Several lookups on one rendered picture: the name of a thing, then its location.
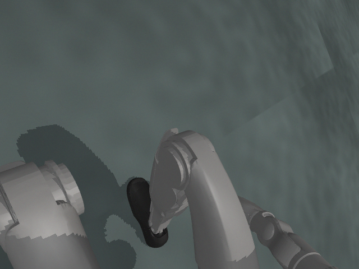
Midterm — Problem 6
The right robot hand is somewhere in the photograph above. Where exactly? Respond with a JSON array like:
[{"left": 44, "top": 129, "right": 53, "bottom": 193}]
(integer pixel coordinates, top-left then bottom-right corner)
[{"left": 238, "top": 196, "right": 264, "bottom": 227}]

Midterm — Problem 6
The right robot arm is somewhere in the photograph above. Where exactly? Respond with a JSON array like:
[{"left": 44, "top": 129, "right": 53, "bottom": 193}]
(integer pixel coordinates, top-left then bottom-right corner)
[{"left": 250, "top": 210, "right": 339, "bottom": 269}]

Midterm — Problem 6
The right robot foot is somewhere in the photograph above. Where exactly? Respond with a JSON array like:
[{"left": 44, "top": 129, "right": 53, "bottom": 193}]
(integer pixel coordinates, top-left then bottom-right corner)
[{"left": 127, "top": 178, "right": 168, "bottom": 248}]

